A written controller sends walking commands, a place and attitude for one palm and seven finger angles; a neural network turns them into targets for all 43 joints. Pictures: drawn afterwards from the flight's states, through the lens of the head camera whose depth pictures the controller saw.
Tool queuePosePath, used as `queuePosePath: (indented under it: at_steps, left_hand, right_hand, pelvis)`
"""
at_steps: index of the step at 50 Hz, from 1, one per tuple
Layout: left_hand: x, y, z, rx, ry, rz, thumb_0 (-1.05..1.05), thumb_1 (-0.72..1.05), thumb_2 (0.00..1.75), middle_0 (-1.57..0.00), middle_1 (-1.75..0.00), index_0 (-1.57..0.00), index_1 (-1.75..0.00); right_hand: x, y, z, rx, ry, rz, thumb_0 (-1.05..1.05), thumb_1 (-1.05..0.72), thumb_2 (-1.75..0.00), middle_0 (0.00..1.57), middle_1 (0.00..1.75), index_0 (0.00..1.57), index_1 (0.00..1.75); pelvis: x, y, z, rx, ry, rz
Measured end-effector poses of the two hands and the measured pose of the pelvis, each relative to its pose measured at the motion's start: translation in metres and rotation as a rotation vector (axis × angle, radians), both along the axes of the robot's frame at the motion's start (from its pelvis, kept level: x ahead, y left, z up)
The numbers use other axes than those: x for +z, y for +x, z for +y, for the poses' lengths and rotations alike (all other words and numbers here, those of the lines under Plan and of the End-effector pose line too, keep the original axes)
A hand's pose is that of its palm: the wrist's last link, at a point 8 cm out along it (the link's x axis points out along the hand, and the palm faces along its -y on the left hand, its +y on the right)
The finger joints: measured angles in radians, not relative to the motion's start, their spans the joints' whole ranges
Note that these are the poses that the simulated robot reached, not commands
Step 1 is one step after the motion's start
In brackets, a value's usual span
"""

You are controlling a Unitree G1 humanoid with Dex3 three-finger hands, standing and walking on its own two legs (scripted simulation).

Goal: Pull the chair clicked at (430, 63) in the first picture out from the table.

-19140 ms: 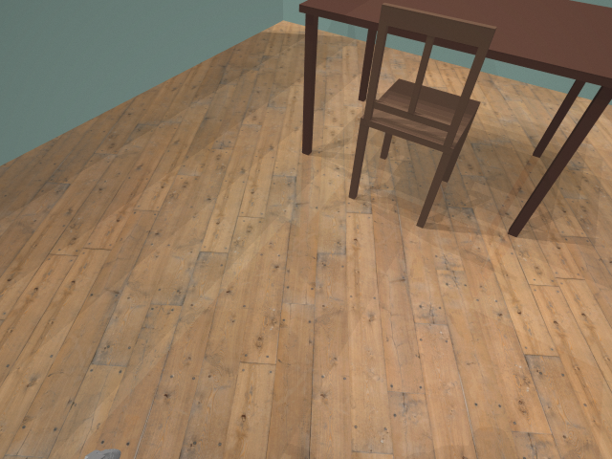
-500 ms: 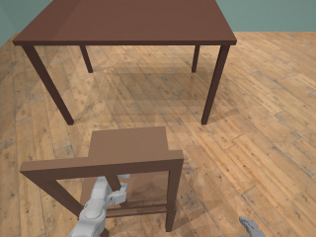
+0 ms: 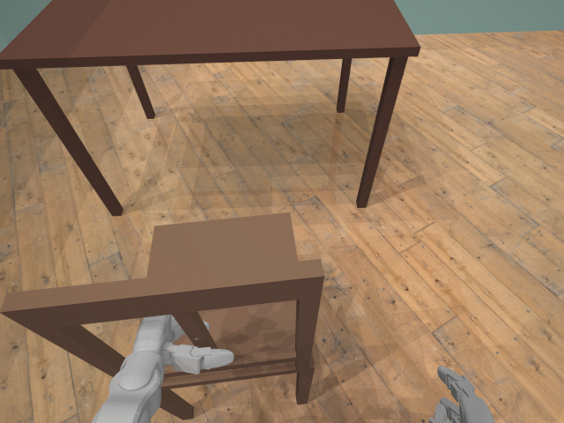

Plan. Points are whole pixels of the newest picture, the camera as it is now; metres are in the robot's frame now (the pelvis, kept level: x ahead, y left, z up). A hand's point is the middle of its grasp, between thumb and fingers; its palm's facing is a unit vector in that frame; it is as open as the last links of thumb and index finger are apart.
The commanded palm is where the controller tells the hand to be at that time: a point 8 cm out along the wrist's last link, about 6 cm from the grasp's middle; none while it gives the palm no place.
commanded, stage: open the thumb and straighten the fingers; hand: left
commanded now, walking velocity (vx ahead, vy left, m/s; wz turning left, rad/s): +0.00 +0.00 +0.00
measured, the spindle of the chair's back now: (202, 339) +0.26 +0.14 -0.08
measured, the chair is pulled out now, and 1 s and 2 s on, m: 0.61 0.61 0.61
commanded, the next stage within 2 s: draw the fingers out of the gap in 0.38 s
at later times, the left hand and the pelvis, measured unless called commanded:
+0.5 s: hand (195, 348) +0.24 +0.14 -0.05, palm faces -0.01 -0.99 -0.14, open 17.3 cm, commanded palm +0.22 +0.19 -0.03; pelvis +0.01 +0.01 -0.02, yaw +2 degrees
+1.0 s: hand (185, 409) +0.16 +0.14 -0.05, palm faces +0.02 -0.99 -0.15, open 17.5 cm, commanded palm +0.13 +0.19 -0.03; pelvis +0.01 +0.01 -0.03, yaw +2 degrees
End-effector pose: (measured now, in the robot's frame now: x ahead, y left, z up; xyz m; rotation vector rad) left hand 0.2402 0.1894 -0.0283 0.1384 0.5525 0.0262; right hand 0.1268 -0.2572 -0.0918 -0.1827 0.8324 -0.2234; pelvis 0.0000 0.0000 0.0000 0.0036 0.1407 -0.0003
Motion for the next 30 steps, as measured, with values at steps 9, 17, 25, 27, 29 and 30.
queuePosePath:
  at_steps: [9, 17, 25, 27, 29, 30]
  left_hand:
    - [0.0, -0.004, -0.007, -0.008, -0.014, 0.007, -0.01, -0.48, 0.23, -0.27, -0.8, -0.28, -0.81]
    - [-0.002, -0.012, 0.002, 0.011, 0.011, 0.017, -0.01, -0.53, 0.21, -0.1, -0.29, -0.11, -0.29]
    - [-0.003, -0.016, 0.0, 0.005, 0.002, 0.02, -0.01, -0.54, 0.2, -0.02, -0.07, -0.03, -0.06]
    - [-0.006, -0.02, 0.002, 0.012, 0.003, 0.029, -0.01, -0.54, 0.2, -0.02, -0.04, -0.02, -0.04]
    - [-0.008, -0.026, 0.005, 0.017, 0.005, 0.042, -0.01, -0.54, 0.2, -0.01, -0.03, -0.02, -0.03]
    - [-0.008, -0.03, 0.007, 0.019, 0.008, 0.046, -0.01, -0.53, 0.2, -0.01, -0.02, -0.01, -0.02]
  right_hand:
    - [-0.004, 0.025, 0.017, 0.041, 0.012, -0.062, 0.01, -0.9, -0.9, 0.2, 0.3, 0.2, 0.3]
    - [-0.004, 0.038, 0.023, 0.069, 0.004, -0.086, 0.01, -0.9, -0.9, 0.2, 0.3, 0.2, 0.3]
    - [-0.006, 0.04, 0.023, 0.077, -0.016, -0.083, 0.01, -0.9, -0.9, 0.2, 0.3, 0.2, 0.3]
    - [-0.006, 0.038, 0.022, 0.072, -0.018, -0.08, 0.01, -0.9, -0.9, 0.2, 0.3, 0.2, 0.3]
    - [-0.005, 0.037, 0.022, 0.066, -0.018, -0.08, 0.01, -0.9, -0.9, 0.2, 0.3, 0.2, 0.3]
    - [-0.005, 0.037, 0.021, 0.062, -0.019, -0.082, 0.01, -0.9, -0.9, 0.2, 0.3, 0.2, 0.3]
  pelvis:
    - [-0.009, 0.01, 0.005, 0.01, -0.002, 0.028]
    - [-0.015, 0.014, 0.005, 0.021, -0.009, 0.044]
    - [-0.019, 0.014, 0.007, 0.029, -0.013, 0.052]
    - [-0.02, 0.013, 0.006, 0.027, -0.013, 0.056]
    - [-0.021, 0.013, 0.006, 0.026, -0.014, 0.059]
    - [-0.021, 0.013, 0.006, 0.025, -0.014, 0.06]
